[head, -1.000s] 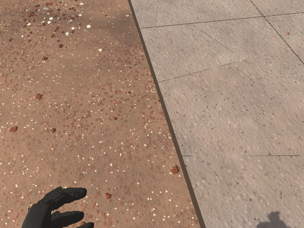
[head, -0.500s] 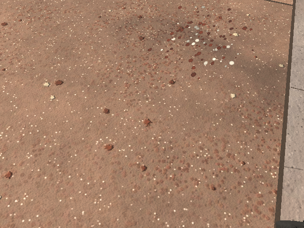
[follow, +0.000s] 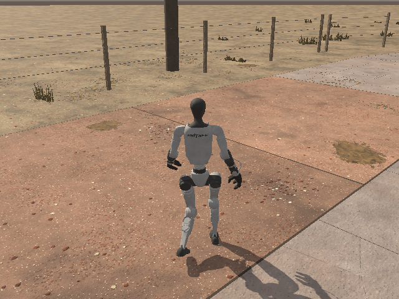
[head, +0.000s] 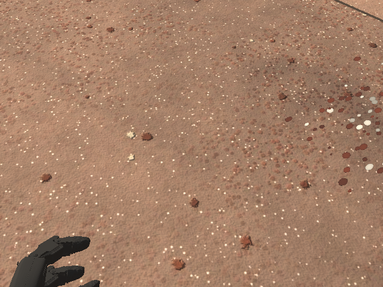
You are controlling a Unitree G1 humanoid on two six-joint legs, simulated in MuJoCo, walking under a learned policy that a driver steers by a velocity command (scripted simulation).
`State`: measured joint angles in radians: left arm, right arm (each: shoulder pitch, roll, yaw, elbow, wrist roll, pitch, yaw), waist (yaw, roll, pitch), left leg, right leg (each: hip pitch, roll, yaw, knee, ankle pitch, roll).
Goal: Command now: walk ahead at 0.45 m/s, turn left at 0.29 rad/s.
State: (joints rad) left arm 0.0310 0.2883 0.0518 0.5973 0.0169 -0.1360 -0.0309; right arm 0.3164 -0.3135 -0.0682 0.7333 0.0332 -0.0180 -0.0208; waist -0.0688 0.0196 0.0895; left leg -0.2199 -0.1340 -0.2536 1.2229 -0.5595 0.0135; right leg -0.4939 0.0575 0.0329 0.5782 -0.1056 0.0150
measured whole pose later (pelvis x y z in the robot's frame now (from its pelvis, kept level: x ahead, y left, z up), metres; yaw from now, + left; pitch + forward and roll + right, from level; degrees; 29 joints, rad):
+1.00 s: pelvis +0.14 -0.06 +0.03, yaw -29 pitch +0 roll +0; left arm 0.07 0.22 0.01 0.65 0.03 0.03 0.02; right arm 0.25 -0.32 -0.08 0.79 0.03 0.05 -0.02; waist -0.05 0.04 0.05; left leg -0.47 0.05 0.00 1.03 -0.41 -0.10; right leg -0.23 -0.01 -0.12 0.47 -0.25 -0.05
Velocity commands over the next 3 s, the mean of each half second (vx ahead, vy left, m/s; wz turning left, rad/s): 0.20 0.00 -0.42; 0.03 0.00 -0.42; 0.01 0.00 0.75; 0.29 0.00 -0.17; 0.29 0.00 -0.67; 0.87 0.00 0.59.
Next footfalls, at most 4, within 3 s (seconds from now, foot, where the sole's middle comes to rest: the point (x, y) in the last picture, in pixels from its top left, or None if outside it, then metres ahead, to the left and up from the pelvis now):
0.34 left None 0.26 0.07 -0.75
0.76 right None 0.13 -0.17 -0.75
1.28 left None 0.21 0.06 -0.75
1.92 right None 0.39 -0.19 -0.75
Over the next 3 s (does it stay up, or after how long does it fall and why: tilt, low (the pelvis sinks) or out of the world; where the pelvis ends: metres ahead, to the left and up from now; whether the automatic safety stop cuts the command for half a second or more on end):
stays up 0.78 -0.29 0.02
